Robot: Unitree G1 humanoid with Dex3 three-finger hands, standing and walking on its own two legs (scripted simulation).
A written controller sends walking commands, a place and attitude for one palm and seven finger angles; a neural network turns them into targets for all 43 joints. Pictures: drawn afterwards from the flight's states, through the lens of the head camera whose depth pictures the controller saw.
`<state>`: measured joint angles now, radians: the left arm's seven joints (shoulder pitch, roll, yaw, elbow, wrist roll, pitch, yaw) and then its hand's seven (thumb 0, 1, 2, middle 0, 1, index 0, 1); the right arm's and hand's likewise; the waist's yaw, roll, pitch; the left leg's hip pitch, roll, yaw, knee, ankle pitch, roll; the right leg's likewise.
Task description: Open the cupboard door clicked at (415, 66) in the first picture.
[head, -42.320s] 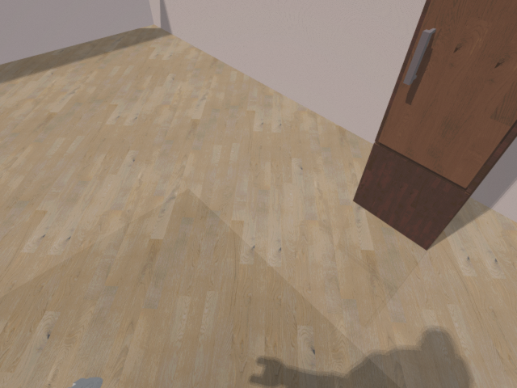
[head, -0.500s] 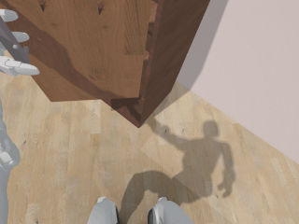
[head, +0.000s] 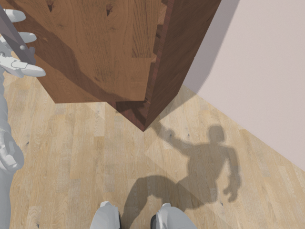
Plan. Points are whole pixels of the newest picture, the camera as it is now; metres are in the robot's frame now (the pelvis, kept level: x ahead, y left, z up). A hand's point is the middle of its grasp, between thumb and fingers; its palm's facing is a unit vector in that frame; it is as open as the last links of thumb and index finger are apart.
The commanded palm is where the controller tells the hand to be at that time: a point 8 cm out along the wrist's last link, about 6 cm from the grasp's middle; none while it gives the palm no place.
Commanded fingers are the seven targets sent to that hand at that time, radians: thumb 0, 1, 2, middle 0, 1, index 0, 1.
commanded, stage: slide the fingers in behind the handle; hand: left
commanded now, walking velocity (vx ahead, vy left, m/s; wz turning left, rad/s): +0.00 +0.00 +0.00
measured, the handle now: (15, 32) +0.58 +0.28 +0.10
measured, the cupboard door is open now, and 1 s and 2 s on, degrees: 45 45 91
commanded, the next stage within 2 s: close the thumb around the handle in 0.06 s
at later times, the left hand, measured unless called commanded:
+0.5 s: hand (21, 47) +0.53 +0.25 +0.10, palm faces +0.02 -1.00 +0.00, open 10.7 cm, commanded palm +0.51 +0.29 +0.09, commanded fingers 0.00 0.51 0.73 -0.37 -1.31 -0.37 -1.31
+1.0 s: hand (21, 49) +0.52 +0.25 +0.10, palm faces +0.03 -1.00 +0.00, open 5.7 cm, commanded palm +0.50 +0.29 +0.09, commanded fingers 0.00 0.90 0.90 -0.40 -1.35 -0.40 -1.35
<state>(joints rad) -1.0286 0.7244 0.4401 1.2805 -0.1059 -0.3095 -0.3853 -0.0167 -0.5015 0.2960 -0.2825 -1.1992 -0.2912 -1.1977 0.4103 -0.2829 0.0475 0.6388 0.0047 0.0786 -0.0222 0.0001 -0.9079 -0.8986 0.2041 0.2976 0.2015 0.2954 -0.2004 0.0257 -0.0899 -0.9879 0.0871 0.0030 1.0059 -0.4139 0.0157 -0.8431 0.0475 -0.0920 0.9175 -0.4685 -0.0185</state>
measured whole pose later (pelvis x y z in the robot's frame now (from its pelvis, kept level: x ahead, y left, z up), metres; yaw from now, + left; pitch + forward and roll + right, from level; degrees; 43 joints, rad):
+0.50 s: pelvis +0.00 +0.01 +0.00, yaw -1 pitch +23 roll -5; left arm -1.03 0.73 0.46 1.27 -0.09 -0.31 -0.38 -0.01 -0.01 0.51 -0.33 -1.25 -0.34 -1.26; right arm 0.44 -0.27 0.05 0.64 0.00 0.08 -0.02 0.00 -0.91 -0.90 0.20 0.30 0.20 0.30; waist -0.22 0.03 -0.09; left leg -1.00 0.09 0.02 1.02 -0.42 0.03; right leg -0.86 0.05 -0.08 0.92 -0.46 0.00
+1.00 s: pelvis +0.00 +0.01 +0.00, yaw -1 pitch +22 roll -5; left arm -1.00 0.71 0.46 1.27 -0.09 -0.32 -0.36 0.00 0.73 0.80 -0.34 -1.35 -0.36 -1.34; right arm 0.42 -0.28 0.05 0.63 0.00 0.08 -0.02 0.00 -0.91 -0.90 0.20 0.30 0.20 0.30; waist -0.21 0.03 -0.09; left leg -0.98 0.08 0.02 1.01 -0.41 0.03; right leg -0.84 0.05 -0.07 0.91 -0.46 0.00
